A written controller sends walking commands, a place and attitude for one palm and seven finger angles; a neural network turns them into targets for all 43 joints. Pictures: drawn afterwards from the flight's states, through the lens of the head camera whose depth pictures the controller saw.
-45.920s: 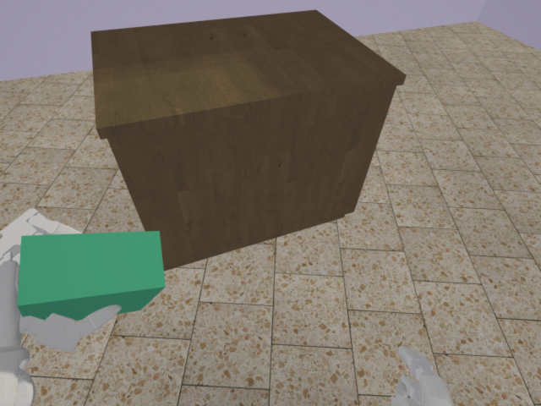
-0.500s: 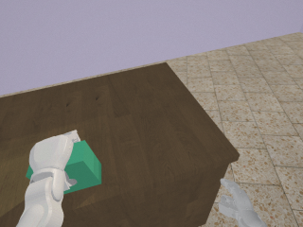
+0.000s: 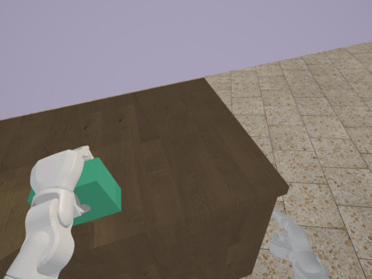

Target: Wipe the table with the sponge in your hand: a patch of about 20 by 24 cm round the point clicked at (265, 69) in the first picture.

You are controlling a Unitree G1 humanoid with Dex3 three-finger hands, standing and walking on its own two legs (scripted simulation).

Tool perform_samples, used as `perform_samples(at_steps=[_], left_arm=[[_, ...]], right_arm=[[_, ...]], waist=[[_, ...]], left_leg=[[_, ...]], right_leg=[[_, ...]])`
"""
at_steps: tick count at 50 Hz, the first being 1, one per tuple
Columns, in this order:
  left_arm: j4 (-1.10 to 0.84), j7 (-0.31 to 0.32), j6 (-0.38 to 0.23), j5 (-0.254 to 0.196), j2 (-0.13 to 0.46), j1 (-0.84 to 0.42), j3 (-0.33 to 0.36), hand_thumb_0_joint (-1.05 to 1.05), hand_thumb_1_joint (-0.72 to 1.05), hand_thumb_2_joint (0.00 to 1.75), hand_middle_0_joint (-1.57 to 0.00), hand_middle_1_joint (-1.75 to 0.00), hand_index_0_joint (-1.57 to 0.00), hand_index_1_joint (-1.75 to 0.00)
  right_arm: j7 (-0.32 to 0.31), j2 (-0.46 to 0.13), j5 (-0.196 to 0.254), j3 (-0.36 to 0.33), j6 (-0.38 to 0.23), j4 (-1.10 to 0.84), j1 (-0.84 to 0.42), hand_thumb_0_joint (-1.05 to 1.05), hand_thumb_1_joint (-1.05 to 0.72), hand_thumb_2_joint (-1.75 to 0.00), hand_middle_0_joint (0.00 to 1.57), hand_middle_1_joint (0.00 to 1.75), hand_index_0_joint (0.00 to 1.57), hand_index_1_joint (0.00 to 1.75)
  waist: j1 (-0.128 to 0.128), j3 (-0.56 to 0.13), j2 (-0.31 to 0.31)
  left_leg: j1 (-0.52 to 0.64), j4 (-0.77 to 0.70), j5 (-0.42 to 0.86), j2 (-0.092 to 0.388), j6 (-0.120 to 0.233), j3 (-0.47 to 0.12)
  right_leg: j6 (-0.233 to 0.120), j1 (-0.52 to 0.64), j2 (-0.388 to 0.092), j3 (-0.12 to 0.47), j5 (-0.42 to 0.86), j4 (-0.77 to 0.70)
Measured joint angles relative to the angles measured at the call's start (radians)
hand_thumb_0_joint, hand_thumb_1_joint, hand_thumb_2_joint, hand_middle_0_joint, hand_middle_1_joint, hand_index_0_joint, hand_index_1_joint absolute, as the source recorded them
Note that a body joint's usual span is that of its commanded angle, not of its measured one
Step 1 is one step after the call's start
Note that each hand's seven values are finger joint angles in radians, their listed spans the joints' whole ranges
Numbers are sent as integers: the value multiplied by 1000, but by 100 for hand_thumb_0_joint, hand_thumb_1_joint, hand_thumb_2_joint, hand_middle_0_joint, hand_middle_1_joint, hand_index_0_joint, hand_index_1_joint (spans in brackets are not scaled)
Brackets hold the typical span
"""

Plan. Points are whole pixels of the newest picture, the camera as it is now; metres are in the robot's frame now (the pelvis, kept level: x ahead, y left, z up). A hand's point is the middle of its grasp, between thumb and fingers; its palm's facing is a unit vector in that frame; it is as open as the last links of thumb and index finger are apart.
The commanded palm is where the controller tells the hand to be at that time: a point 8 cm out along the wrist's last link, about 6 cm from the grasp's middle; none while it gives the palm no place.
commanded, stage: lift the sponge slowly off the table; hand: left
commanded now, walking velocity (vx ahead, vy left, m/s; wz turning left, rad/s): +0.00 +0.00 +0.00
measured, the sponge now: (85, 199) +0.24 +0.27 +0.07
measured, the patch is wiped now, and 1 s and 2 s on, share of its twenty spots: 1.00 1.00 1.00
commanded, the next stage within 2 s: bring the sponge back beside the body in 0.98 s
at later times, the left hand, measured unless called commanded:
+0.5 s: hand (73, 171) +0.25 +0.27 +0.15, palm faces +0.17 -0.13 -0.98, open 10.1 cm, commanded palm +0.21 +0.27 +0.23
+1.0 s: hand (69, 162) +0.25 +0.26 +0.18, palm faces +0.26 -0.17 -0.95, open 10.1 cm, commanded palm +0.20 +0.27 +0.25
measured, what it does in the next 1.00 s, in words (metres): stands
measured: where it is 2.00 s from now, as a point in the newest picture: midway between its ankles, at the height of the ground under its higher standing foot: outside the picture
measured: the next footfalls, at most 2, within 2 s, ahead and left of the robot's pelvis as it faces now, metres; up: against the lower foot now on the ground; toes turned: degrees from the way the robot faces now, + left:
none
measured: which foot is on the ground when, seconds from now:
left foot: down 0.00-1.00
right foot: down 0.00-1.00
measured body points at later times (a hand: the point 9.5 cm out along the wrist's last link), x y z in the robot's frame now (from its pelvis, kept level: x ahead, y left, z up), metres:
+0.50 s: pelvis -0.01 +0.00 +0.00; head -0.03 -0.05 +0.45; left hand +0.23 +0.27 +0.20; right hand +0.26 -0.19 -0.06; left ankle +0.00 +0.13 -0.74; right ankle +0.00 -0.09 -0.74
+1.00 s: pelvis -0.01 +0.00 +0.00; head -0.04 -0.05 +0.45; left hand +0.23 +0.27 +0.23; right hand +0.26 -0.19 -0.06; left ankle +0.00 +0.13 -0.74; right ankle +0.00 -0.09 -0.74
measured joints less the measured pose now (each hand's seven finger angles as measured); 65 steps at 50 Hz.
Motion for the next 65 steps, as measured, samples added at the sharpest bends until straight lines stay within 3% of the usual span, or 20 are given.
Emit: perform_samples(at_steps=[10,23,32,45,55,65], left_arm=[[-18,-17,-30,6,5,-40,-17,-1,-51,107,-71,-133,-75,-133],[-30,-29,25,-36,24,-75,19,-1,-51,107,-71,-133,-75,-133],[-46,-42,7,-31,37,-124,0,-1,-51,107,-71,-133,-75,-133],[-121,-50,60,-90,50,-100,59,-1,-51,107,-71,-133,-75,-133],[-122,-43,54,-77,43,-131,14,-1,-51,107,-71,-133,-75,-133],[-160,-41,61,-95,50,-71,56,-1,-51,107,-71,-133,-75,-133]], right_arm=[[-7,3,-2,-3,-14,-5,-2,2,-90,-90,20,30,20,30],[-10,0,11,7,-6,-16,3,2,-90,-90,20,30,20,30],[-18,2,7,7,-16,-15,0,2,-90,-90,20,30,20,30],[-7,-7,20,9,11,-34,5,2,-90,-90,20,30,20,30],[-21,-3,19,9,6,-31,0,2,-90,-90,20,30,19,29],[-3,9,19,22,23,-50,-2,2,-90,-90,20,30,19,29]], waist=[[2,1,3],[5,-3,3],[4,3,2],[4,-10,7],[12,1,8],[-1,-19,12]], left_leg=[[2,-10,10,-1,-1,3],[-8,-6,12,-4,0,0],[-9,-14,19,-7,2,3],[-21,-1,11,-7,4,6],[-17,-4,20,-10,3,3],[-25,1,17,-2,-1,13]], right_leg=[[0,-3,-1,4,7,-3],[2,-12,-4,1,8,1],[3,-16,-7,4,12,-1],[6,-27,-7,8,7,10],[5,-24,-9,4,13,9],[2,-37,-1,15,13,18]])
